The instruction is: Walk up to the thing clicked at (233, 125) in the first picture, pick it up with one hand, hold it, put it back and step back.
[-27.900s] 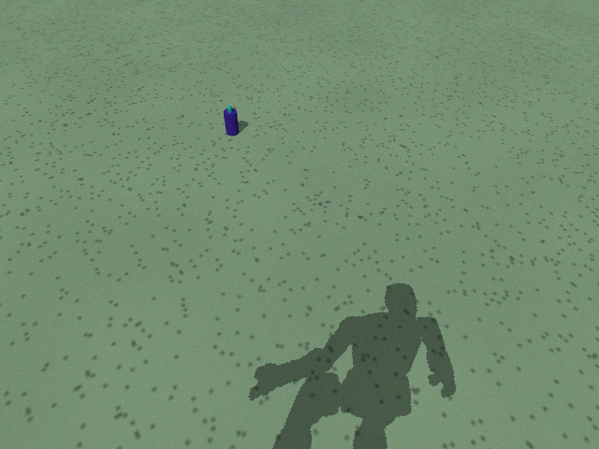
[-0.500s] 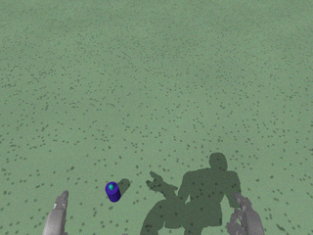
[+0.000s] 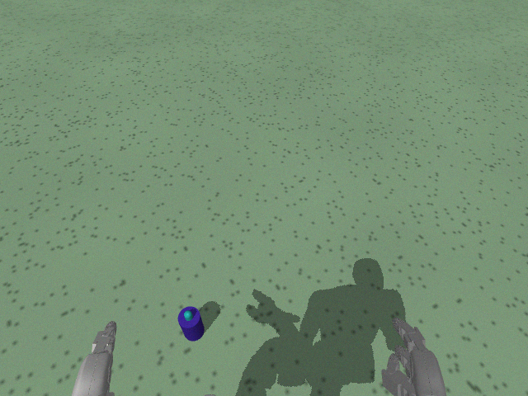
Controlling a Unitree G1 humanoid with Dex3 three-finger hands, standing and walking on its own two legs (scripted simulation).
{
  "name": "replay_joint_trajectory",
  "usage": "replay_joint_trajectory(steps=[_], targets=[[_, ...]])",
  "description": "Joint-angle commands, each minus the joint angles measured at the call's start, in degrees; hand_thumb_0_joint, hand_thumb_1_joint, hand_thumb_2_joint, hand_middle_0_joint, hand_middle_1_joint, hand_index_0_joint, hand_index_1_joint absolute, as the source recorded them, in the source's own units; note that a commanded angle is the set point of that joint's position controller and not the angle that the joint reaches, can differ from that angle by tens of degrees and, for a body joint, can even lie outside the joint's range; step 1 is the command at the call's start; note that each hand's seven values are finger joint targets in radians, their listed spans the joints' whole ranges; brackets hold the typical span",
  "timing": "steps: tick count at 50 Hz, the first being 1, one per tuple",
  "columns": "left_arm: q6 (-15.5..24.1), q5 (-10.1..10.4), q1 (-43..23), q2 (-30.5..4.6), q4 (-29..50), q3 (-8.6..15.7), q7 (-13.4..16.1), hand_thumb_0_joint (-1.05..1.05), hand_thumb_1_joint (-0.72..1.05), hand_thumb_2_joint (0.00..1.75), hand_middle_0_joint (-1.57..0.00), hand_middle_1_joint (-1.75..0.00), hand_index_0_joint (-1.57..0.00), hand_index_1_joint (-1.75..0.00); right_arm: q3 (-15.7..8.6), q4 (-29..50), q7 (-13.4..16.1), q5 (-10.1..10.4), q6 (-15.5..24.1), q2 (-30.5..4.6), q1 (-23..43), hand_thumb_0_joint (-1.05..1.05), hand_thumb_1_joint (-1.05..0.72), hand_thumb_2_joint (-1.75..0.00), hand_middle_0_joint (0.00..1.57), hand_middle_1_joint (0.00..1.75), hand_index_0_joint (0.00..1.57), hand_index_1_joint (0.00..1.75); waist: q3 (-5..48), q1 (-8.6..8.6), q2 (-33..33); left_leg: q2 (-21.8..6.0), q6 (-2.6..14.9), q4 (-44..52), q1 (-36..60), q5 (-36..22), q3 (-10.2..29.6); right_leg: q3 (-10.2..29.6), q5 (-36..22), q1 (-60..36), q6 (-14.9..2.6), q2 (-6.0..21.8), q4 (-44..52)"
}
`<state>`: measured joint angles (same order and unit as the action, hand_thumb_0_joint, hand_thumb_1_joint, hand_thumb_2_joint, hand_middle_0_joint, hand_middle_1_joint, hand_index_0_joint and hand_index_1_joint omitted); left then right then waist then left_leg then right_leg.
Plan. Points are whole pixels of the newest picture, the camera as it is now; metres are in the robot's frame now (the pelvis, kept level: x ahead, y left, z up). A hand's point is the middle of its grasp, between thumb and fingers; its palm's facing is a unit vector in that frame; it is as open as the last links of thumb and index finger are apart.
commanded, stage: home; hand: left
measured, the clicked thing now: (191, 322) +0.46 +0.22 -0.64
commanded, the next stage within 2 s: stand in 0.48 s
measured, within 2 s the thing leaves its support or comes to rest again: neither
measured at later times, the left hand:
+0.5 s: hand (137, 380) +0.17 +0.18 -0.06, palm faces +0.10 -0.96 -0.28, open 17.3 cm
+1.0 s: hand (140, 385) +0.16 +0.18 -0.06, palm faces +0.10 -0.96 -0.28, open 9.8 cm
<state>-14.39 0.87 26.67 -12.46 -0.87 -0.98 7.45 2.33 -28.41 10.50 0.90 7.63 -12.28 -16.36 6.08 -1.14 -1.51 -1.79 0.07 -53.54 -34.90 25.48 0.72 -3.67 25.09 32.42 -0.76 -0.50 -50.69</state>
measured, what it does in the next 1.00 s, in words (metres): stands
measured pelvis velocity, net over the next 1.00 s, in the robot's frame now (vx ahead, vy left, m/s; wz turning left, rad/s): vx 0.00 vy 0.00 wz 0.00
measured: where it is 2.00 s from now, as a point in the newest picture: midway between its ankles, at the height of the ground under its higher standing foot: outside the picture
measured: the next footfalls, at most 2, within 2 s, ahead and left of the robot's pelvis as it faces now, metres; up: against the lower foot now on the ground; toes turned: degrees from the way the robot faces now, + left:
none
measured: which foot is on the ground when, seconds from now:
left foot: down 0.00-1.00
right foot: down 0.00-1.00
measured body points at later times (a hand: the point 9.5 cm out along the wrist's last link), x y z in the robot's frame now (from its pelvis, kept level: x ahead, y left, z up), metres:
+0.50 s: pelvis +0.00 +0.00 +0.00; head +0.02 +0.01 +0.45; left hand +0.16 +0.23 -0.04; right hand +0.16 -0.24 -0.07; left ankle +0.02 +0.12 -0.69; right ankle +0.01 -0.11 -0.69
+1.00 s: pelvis +0.00 +0.00 +0.00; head +0.01 +0.00 +0.45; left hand +0.16 +0.23 -0.04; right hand +0.16 -0.24 -0.07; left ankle +0.02 +0.12 -0.69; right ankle +0.01 -0.11 -0.69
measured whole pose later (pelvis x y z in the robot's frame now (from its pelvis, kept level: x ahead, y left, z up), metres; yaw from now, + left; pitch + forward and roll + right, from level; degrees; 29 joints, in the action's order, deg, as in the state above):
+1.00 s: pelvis +0.00 +0.00 +0.00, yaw +0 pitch +6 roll -2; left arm -13.7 0.7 26.3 -12.2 -1.5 -1.1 7.4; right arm 2.2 -29.1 10.4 0.7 7.9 -12.4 -16.5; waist 5.8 -0.9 -1.4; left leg -1.7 -0.1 -53.3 -34.7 25.1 0.7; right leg -3.6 25.0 32.4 -1.0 -0.5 -50.8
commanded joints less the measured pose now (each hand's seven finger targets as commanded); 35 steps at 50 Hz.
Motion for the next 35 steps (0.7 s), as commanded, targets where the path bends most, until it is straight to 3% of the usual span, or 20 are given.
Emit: replay_joint_trajectory(steps=[1, 5, 16, 17, 20, 23, 26, 29, 31, 32, 35], targets=[[3.3, -0.5, -2.4, -5.4, 10.4, 3.3, 0.6, 0.0, -0.51, 0.08, -0.05, -0.07, -0.06, -0.06, -3.1, 8.7, 0.8, -0.1, 3.3, -6.5, 3.9, 0.0, -0.9, -0.9, 0.2, 0.3, 0.2, 0.3, 4.2, -0.35, -0.2, 1.5, 0.99, 8.6, 4.0, -8.0, -0.2, 0.9, -8.0, -1.9, 0.13, -0.6, 9.2], [3.2, -0.6, -1.5, -5.0, 10.8, 2.8, 0.6, 0.0, -0.53, 0.07, -0.05, -0.06, -0.05, -0.06, -3.4, 8.3, 0.8, -0.3, 3.4, -6.9, 3.4, 0.0, -0.9, -0.9, 0.2, 0.3, 0.2, 0.3, 6.5, -0.29, -1.7, 1.1, 0.5, 8.9, 5.9, -11.8, 0.6, 0.1, -10.7, -2.2, -0.3, -1.2, 7.2], [3.3, -0.5, -2.5, -5.4, 11.1, 3.1, 0.5, 0.0, -0.53, 0.07, -0.05, -0.06, -0.05, -0.06, -3.2, 8.5, 0.6, -0.2, 3.1, -6.7, 3.8, 0.0, -0.9, -0.9, 0.2, 0.3, 0.2, 0.3, 4.8, 0.24, -0.9, 1.3, 0.72, 9.0, 4.9, -10.9, 0.1, 0.5, -10.1, -2.4, -0.18, -0.8, 8.3], [3.2, -0.6, -2.6, -5.1, 10.3, 2.6, 0.5, 0.0, -0.52, 0.08, -0.05, -0.07, -0.05, -0.06, -3.5, 8.4, 0.6, -0.3, 3.0, -7.1, 3.5, 0.0, -0.9, -0.9, 0.2, 0.3, 0.2, 0.3, 5.1, -0.45, -1.2, 1.1, 0.6, 9.4, 5.3, -10.9, 0.5, 0.2, -9.9, -1.6, -0.24, -1.1, 7.7], [3.3, -0.5, -2.4, -5.2, 10.6, 3.0, 0.6, 0.0, -0.53, 0.07, -0.05, -0.06, -0.05, -0.06, -3.3, 8.2, 0.6, -0.2, 3.1, -6.6, 3.8, 0.0, -0.9, -0.9, 0.2, 0.3, 0.2, 0.3, 4.7, 0.18, -0.8, 1.1, 0.63, 9.5, 4.8, -10.6, 0.7, 0.0, -9.6, -2.3, -0.28, -1.0, 7.8], [3.3, -0.6, -1.5, -5.5, 10.5, 3.7, 0.6, 0.0, -0.54, 0.06, -0.05, -0.06, -0.05, -0.06, -3.3, 8.2, 0.5, -0.2, 3.1, -6.6, 3.4, 0.0, -0.9, -0.9, 0.2, 0.3, 0.2, 0.3, 5.9, 0.33, -1.1, 1.2, 0.6, 8.6, 5.5, -13.2, 0.3, 0.3, -12.1, -3.2, -0.22, -0.9, 7.8], [3.3, -0.6, -1.9, -5.2, 9.6, 3.3, 0.7, 0.0, -0.53, 0.07, -0.05, -0.06, -0.05, -0.06, -3.2, 8.3, 0.4, -0.3, 3.2, -6.5, 3.8, 0.0, -0.9, -0.9, 0.2, 0.3, 0.2, 0.3, 3.9, 0.22, -0.6, 1.3, 0.75, 9.2, 4.5, -10.0, 0.2, 0.3, -9.3, -2.2, -0.14, -0.8, 8.4], [3.4, -0.6, -2.3, -5.0, 9.9, 2.9, 0.5, 0.0, -0.54, 0.06, -0.05, -0.06, -0.05, -0.06, -3.5, 8.3, 0.5, -0.3, 3.2, -7.0, 3.6, 0.0, -0.9, -0.9, 0.2, 0.3, 0.2, 0.3, 4.7, -0.42, -0.4, 1.3, 0.74, 9.1, 5.0, -10.3, 0.2, 0.3, -9.6, -1.7, -0.12, -0.9, 8.2], [3.4, -0.5, -2.5, -5.7, 10.9, 3.4, 0.6, 0.0, -0.38, 0.22, -0.2, -0.22, -0.2, -0.22, -3.3, 8.3, 0.5, -0.2, 3.1, -6.7, 3.5, 0.0, -0.9, -0.9, 0.2, 0.3, 0.2, 0.3, 5.0, 0.16, -1.2, 1.4, 0.75, 8.8, 4.8, -11.0, 0.0, 0.6, -10.4, -2.2, -0.13, -0.7, 8.4], [3.4, -0.6, -2.3, -5.0, 9.8, 2.9, 0.6, 0.0, -0.3, 0.3, -0.2, -0.3, -0.2, -0.3, -3.4, 8.3, 0.5, -0.3, 3.2, -6.8, 3.7, 0.0, -0.9, -0.9, 0.2, 0.3, 0.2, 0.3, 4.8, -0.19, 0.1, 1.2, 0.7, 9.0, 5.1, -11.0, 0.3, 0.2, -10.1, -2.3, -0.11, -0.9, 8.0], [3.6, -0.6, -2.4, -5.0, 9.8, 2.9, 0.5, 0.0, -0.06, 0.54, -0.2, -0.3, -0.2, -0.3, -3.4, 8.4, 0.5, -0.4, 3.2, -6.8, 3.8, 0.0, -0.9, -0.9, 0.2, 0.3, 0.2, 0.3, 5.0, -0.22, 0.2, 1.4, 0.83, 8.9, 4.7, -9.9, 0.2, 0.4, -9.2, -2.2, -0.08, -0.8, 8.5]])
